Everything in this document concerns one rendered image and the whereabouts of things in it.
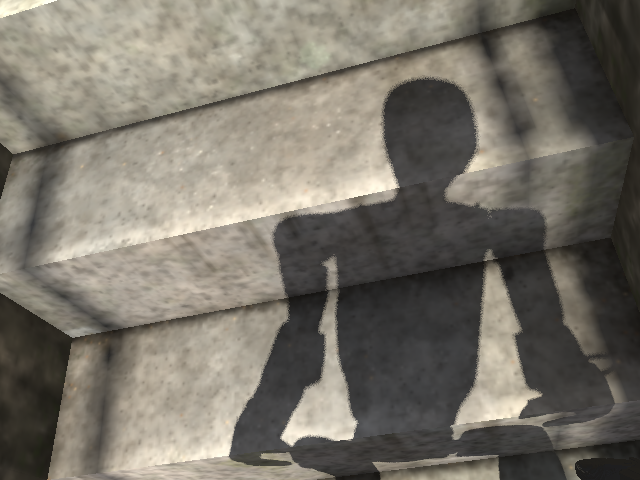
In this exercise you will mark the right robot hand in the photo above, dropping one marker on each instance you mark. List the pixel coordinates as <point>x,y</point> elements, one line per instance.
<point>608,469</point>

